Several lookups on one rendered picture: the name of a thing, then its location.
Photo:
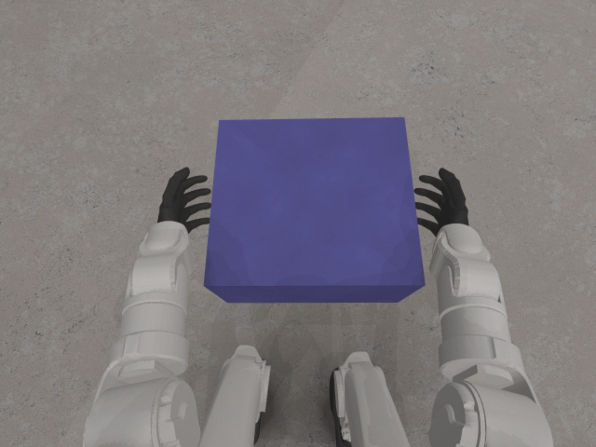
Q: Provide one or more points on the right robot foot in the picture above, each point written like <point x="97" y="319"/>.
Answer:
<point x="339" y="439"/>

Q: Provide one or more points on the left robot upper arm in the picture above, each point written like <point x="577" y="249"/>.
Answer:
<point x="155" y="413"/>

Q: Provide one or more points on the right robot upper arm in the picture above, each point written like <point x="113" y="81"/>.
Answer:
<point x="467" y="414"/>

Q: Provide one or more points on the robot right hand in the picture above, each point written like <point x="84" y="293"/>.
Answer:
<point x="452" y="202"/>

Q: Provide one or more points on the carton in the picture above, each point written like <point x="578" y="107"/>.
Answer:
<point x="316" y="210"/>

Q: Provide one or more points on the robot right forearm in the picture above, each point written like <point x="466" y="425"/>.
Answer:
<point x="476" y="345"/>

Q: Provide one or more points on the robot left forearm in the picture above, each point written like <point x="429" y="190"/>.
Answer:
<point x="151" y="342"/>

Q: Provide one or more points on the robot left hand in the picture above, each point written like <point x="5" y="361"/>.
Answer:
<point x="174" y="201"/>

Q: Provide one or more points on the robot right thigh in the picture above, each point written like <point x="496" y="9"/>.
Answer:
<point x="363" y="400"/>

